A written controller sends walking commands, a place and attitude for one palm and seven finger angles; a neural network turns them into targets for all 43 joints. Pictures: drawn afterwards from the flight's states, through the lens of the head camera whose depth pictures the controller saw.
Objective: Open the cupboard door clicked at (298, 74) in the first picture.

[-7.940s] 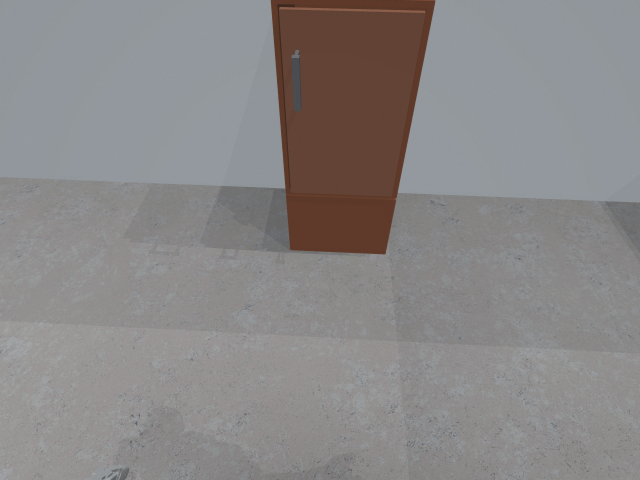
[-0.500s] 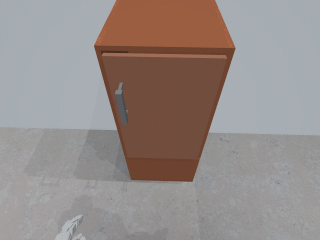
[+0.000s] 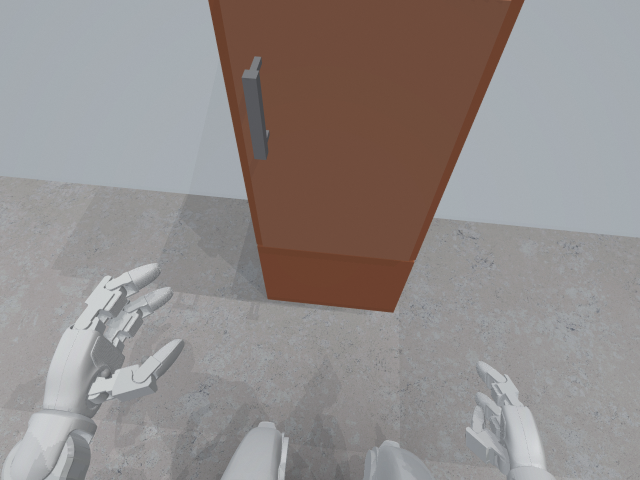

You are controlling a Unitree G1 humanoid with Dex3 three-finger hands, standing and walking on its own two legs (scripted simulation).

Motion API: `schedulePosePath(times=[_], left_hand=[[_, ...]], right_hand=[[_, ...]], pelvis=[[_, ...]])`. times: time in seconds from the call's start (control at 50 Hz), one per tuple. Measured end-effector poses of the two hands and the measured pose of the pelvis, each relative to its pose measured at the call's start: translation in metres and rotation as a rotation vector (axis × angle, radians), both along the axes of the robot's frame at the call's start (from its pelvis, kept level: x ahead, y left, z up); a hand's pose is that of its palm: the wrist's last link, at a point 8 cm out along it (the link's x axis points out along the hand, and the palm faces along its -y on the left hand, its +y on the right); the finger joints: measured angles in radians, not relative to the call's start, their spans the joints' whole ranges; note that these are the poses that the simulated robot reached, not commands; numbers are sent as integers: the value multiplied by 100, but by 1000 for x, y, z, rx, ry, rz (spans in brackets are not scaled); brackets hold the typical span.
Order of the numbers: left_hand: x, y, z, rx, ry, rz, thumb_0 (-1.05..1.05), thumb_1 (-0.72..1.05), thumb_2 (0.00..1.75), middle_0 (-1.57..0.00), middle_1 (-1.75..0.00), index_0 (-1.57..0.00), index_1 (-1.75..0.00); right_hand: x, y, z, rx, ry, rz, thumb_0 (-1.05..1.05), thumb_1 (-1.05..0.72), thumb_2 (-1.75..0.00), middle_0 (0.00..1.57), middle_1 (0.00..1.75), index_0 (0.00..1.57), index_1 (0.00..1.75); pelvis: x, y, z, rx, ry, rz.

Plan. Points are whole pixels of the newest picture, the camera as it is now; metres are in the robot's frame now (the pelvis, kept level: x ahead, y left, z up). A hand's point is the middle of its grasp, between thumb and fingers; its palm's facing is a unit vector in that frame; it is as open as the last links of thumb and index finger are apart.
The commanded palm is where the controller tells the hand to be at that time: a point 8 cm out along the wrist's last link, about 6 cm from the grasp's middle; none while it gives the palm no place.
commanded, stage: raise the hand with hooked fingers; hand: left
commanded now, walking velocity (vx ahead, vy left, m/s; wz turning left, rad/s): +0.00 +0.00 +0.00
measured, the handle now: (259, 110) +0.61 +0.16 +0.09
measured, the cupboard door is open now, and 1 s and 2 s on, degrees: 0 0 0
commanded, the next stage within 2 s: move the hooked fingers beside the handle in 1.50 s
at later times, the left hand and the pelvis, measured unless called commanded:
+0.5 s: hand (104, 310) +0.27 +0.27 +0.07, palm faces +0.01 -1.00 -0.04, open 12.6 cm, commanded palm +0.25 +0.32 +0.08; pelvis +0.01 +0.04 +0.03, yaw -1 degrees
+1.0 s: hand (68, 251) +0.32 +0.31 +0.11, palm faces +0.01 -1.00 -0.04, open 14.0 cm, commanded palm +0.29 +0.36 +0.11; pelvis +0.03 +0.05 +0.04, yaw -1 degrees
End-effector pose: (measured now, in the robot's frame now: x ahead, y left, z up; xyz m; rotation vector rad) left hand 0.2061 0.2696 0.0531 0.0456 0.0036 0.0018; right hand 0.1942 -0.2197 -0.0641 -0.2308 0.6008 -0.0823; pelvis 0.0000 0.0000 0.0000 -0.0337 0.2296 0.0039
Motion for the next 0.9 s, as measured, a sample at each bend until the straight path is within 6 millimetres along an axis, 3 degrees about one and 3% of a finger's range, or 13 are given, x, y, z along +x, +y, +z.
schedulePosePath(times=[0.14,0.26,0.42,0.66,0.78,0.9], left_hand=[[23,19,8,-11,80,-10,1,24,62,-25,-72,-24,-73],[27,34,14,-3,57,10,1,10,56,-26,-81,-25,-82],[36,45,19,-9,37,-5,0,-9,48,-27,-93,-27,-94],[55,74,34,-9,31,22,0,-37,36,-29,-111,-29,-112],[67,85,39,-16,41,19,-1,-45,32,-30,-117,-29,-117],[80,93,49,-10,29,13,-1,-49,31,-30,-119,-29,-119]], right_hand=[[-56,6,-8,33,133,-85,2,-90,-90,21,30,20,30],[-76,-6,1,-27,170,-122,2,-90,-90,21,30,20,30],[-55,-7,22,-88,116,-111,2,-90,-90,21,30,20,30],[-7,31,39,-48,37,-11,2,-90,-90,21,30,20,30],[-5,38,38,-39,61,2,1,-90,-90,21,30,20,30],[-14,31,35,-50,105,-19,1,-90,-90,21,30,20,30]], pelvis=[[-1,10,14,3,1,-16],[3,22,21,2,2,-23],[10,36,26,-5,-8,-21],[19,45,35,-18,-20,-9],[23,47,38,-21,-22,-8],[26,47,41,-20,-22,-12]])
